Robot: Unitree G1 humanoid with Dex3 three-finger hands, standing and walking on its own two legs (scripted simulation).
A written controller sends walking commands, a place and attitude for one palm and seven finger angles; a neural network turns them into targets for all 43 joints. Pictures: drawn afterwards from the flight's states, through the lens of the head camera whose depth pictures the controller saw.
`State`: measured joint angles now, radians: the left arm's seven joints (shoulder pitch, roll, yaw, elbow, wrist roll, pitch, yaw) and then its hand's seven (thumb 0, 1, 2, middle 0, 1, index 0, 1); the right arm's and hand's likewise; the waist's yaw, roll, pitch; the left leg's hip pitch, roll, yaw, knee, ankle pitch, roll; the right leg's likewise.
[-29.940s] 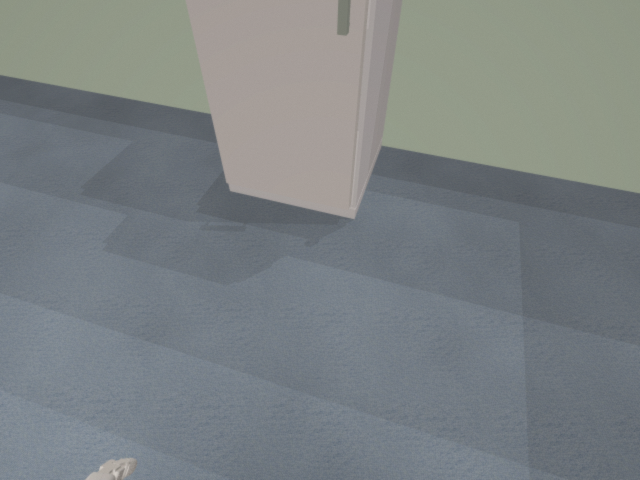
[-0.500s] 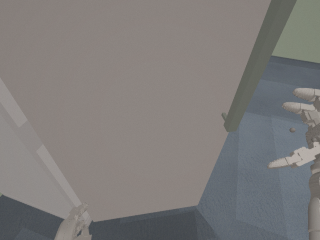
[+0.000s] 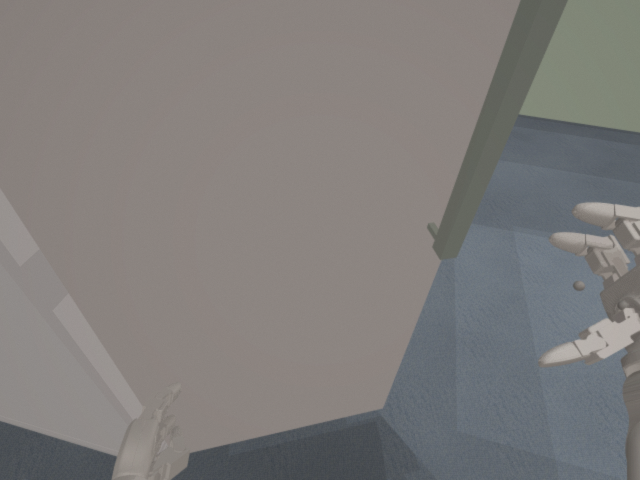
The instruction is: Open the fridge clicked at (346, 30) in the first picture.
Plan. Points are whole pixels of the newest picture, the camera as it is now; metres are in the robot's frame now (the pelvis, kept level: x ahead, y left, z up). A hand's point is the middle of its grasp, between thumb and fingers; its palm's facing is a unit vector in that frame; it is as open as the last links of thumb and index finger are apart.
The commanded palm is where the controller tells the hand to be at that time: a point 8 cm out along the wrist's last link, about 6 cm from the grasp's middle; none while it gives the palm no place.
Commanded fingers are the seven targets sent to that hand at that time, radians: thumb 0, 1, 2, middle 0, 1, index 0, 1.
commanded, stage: draw the hand back to the body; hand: right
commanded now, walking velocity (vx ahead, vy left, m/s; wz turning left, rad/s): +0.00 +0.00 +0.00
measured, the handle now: (475, 138) +0.45 -0.19 +0.25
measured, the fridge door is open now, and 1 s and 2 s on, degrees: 63 63 63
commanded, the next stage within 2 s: step back with the hand held close in 1.50 s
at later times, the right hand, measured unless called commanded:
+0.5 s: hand (611, 319) +0.23 -0.27 +0.19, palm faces +0.31 +0.93 -0.20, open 14.4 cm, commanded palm +0.18 -0.30 +0.19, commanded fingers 0.00 0.19 -0.38 0.24 0.94 0.24 0.94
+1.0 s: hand (621, 327) +0.22 -0.28 +0.18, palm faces +0.45 +0.82 -0.35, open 10.0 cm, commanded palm +0.17 -0.32 +0.19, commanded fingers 0.00 -0.72 -0.81 0.21 0.41 0.21 0.41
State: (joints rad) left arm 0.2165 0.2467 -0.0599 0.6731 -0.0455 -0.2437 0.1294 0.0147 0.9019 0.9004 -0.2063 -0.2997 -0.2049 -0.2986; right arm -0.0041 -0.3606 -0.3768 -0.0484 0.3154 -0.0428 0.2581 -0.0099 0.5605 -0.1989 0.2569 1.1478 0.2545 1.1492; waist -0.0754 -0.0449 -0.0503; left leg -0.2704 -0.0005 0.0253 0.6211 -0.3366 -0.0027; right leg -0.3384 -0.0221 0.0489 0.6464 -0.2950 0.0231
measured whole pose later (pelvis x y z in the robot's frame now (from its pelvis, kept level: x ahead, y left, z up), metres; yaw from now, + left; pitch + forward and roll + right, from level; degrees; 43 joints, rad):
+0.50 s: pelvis +0.01 +0.00 +0.00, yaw -1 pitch -3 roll +1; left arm 0.19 0.25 -0.07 0.65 -0.03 -0.31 0.12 0.01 0.90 0.90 -0.21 -0.30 -0.20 -0.30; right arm 0.18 -0.38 -0.37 -0.32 0.23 0.19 0.12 -0.01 0.47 -0.24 0.25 1.10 0.25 1.10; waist -0.09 -0.05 -0.06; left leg -0.20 0.01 0.04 0.59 -0.34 -0.01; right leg -0.28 -0.01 0.06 0.63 -0.30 0.01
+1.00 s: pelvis +0.02 -0.02 +0.01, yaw +1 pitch -5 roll +0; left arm 0.22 0.22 -0.02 0.68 0.01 -0.18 0.09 0.02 0.90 0.90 -0.21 -0.30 -0.20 -0.30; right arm 0.39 -0.36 -0.34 -0.34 0.07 -0.09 -0.11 0.00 -0.36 -0.64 0.23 0.61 0.22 0.61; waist -0.07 -0.04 0.00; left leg -0.11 0.03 -0.01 0.49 -0.30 -0.03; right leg -0.17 0.00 0.00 0.52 -0.27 -0.01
